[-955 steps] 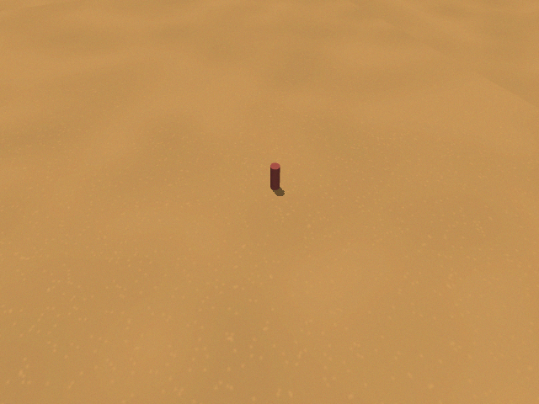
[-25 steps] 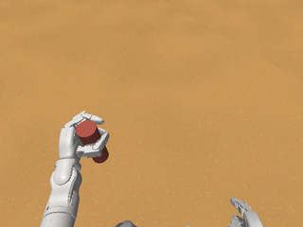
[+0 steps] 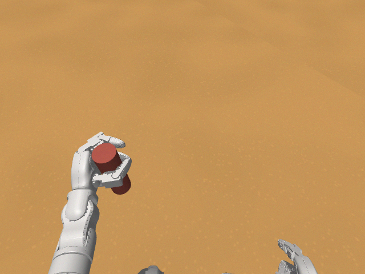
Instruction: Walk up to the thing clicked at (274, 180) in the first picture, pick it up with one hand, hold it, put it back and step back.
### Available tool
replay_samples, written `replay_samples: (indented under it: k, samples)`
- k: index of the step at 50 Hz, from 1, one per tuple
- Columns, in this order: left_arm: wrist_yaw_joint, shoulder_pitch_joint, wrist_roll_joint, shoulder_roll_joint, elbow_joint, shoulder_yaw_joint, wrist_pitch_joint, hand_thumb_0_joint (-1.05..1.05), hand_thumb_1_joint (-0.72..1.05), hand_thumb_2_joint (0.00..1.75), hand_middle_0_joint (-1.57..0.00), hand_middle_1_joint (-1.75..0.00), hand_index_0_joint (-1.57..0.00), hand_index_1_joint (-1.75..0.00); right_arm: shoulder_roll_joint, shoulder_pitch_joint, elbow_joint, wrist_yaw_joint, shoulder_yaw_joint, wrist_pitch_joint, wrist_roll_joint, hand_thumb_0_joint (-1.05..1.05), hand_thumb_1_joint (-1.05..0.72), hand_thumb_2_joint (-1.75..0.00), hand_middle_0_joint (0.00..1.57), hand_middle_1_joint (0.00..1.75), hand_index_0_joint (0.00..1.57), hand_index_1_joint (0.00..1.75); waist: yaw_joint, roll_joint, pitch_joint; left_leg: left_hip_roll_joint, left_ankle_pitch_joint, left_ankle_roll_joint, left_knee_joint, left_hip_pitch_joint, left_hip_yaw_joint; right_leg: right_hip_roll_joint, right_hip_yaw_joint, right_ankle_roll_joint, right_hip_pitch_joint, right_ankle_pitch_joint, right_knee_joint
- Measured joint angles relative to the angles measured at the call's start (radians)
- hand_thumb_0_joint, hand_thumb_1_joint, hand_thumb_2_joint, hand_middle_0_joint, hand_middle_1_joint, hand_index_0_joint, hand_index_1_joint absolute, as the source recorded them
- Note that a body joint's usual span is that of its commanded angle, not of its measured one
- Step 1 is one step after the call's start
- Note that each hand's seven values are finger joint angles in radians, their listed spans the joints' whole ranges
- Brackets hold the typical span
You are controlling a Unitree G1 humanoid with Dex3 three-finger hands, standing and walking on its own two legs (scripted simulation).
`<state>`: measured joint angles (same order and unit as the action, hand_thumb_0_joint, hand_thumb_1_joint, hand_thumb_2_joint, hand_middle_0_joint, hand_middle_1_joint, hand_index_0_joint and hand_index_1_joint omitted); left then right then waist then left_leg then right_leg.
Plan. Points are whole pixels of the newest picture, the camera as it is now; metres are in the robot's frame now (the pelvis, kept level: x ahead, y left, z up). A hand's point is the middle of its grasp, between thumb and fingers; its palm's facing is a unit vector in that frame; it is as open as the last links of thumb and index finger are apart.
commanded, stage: hold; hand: left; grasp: from the side
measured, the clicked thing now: (113, 171) +0.33 +0.18 +0.03
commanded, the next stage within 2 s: crouch in 0.68 s
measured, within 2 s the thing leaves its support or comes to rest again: neither
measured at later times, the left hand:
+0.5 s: hand (113, 166) +0.32 +0.17 +0.06, palm faces +0.10 -1.00 +0.01, open 6.7 cm
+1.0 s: hand (115, 170) +0.33 +0.17 +0.04, palm faces +0.13 -0.99 +0.02, open 6.7 cm
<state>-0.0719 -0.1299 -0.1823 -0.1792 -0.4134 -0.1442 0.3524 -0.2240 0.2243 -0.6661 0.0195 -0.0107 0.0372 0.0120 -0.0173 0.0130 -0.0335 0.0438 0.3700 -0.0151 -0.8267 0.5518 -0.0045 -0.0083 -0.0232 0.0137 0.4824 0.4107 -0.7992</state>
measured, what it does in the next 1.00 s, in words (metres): stands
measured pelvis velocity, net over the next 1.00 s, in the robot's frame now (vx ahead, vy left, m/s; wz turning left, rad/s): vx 0.00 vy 0.00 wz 0.00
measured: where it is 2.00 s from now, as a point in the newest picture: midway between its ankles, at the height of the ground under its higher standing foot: outside the picture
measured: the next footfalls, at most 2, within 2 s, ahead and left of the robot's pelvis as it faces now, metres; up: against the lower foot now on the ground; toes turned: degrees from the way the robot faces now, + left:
none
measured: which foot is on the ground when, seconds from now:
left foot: down 0.00-1.00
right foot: down 0.00-1.00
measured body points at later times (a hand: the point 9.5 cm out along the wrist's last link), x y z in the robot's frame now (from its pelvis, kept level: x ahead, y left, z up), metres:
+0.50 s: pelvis -0.01 +0.00 +0.00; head +0.03 +0.01 +0.45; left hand +0.31 +0.22 +0.06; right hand +0.13 -0.24 -0.10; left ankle +0.03 +0.13 -0.70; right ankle +0.00 -0.13 -0.70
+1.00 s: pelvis +0.00 +0.00 +0.00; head +0.04 +0.01 +0.44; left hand +0.32 +0.23 +0.04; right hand +0.13 -0.25 -0.11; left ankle +0.03 +0.13 -0.70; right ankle +0.00 -0.13 -0.70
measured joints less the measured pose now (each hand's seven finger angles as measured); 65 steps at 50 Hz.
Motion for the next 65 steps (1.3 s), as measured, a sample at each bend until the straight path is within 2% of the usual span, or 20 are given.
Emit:
replay_samples:
  k: [20, 26, 32, 48, 54, 59, 65]
  samples:
    - [0.004, 0.010, 0.003, -0.002, -0.003, 0.011, 0.000, 0.06, 0.07, 1.04, -0.93, -1.05, -0.90, -1.05, 0.004, 0.009, -0.001, -0.001, 0.002, -0.003, 0.002, 0.01, -0.91, -0.90, 0.20, 0.30, 0.20, 0.30, 0.000, 0.005, -0.002, -0.002, -0.007, 0.003, 0.005, -0.005, 0.003, -0.002, 0.004, 0.003, -0.005, -0.008, 0.006]
    - [0.010, -0.003, 0.005, 0.000, -0.010, 0.003, 0.000, 0.06, 0.07, 1.04, -0.93, -1.05, -0.90, -1.05, 0.005, 0.000, 0.003, 0.000, 0.003, 0.002, 0.001, 0.01, -0.91, -0.90, 0.20, 0.30, 0.20, 0.30, -0.001, 0.000, 0.004, -0.002, -0.008, 0.003, 0.002, 0.003, 0.002, -0.002, 0.003, 0.002, 0.004, -0.008, 0.001]
    - [0.008, 0.012, 0.007, -0.001, 0.010, 0.014, 0.000, 0.06, 0.07, 1.04, -0.93, -1.05, -0.90, -1.05, 0.002, 0.003, 0.003, 0.001, 0.002, 0.004, 0.001, 0.01, -0.91, -0.90, 0.20, 0.30, 0.20, 0.30, 0.002, 0.004, 0.001, -0.002, -0.007, 0.003, 0.006, -0.004, 0.002, -0.001, 0.002, 0.003, -0.005, -0.009, 0.009]
    - [0.003, -0.012, 0.004, 0.001, -0.058, -0.010, 0.015, 0.06, 0.07, 1.04, -0.93, -1.05, -0.90, -1.05, 0.001, -0.004, 0.001, -0.008, -0.004, 0.005, -0.003, 0.01, -0.89, -0.90, 0.20, 0.30, 0.20, 0.30, -0.003, 0.001, -0.005, 0.000, 0.000, 0.001, -0.016, 0.033, -0.001, 0.000, 0.001, 0.001, 0.034, 0.001, -0.016]
    - [0.014, -0.043, 0.018, 0.007, -0.141, -0.039, 0.090, 0.06, 0.07, 1.04, -0.93, -1.05, -0.90, -1.04, -0.001, -0.018, -0.001, -0.022, -0.011, 0.016, -0.015, 0.01, -0.88, -0.90, 0.20, 0.30, 0.20, 0.30, -0.011, -0.016, -0.002, -0.001, 0.020, 0.001, -0.091, 0.139, -0.007, -0.001, -0.003, -0.001, 0.139, 0.026, -0.097]
    - [-0.021, -0.114, 0.023, -0.018, -0.247, -0.060, 0.191, 0.06, 0.07, 1.04, -0.93, -1.05, -0.90, -1.05, -0.008, -0.030, -0.005, -0.035, -0.016, 0.029, -0.028, 0.01, -0.88, -0.90, 0.20, 0.30, 0.20, 0.30, -0.025, -0.029, -0.029, 0.000, 0.061, 0.000, -0.227, 0.315, -0.016, 0.000, -0.006, -0.003, 0.314, 0.072, -0.237]
    - [-0.064, -0.206, 0.013, -0.054, -0.386, -0.104, 0.312, 0.06, 0.07, 1.04, -0.93, -1.05, -0.90, -1.05, -0.029, -0.032, 0.003, -0.057, -0.016, 0.035, -0.043, 0.01, -0.88, -0.90, 0.20, 0.30, 0.21, 0.30, -0.047, -0.029, -0.113, 0.005, 0.150, -0.003, -0.483, 0.618, -0.028, 0.004, -0.007, 0.001, 0.612, 0.165, -0.492]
